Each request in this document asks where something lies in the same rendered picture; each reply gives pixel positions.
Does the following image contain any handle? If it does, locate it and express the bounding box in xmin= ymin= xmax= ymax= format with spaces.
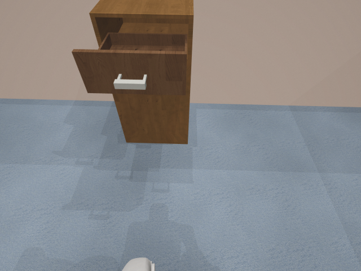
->
xmin=113 ymin=74 xmax=147 ymax=90

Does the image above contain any cabinet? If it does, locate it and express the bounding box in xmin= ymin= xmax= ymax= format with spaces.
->
xmin=89 ymin=0 xmax=193 ymax=144

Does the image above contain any drawer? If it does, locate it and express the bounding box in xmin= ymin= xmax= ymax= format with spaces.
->
xmin=72 ymin=33 xmax=187 ymax=95

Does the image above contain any robot left thigh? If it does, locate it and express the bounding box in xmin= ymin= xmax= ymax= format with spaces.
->
xmin=122 ymin=257 xmax=155 ymax=271

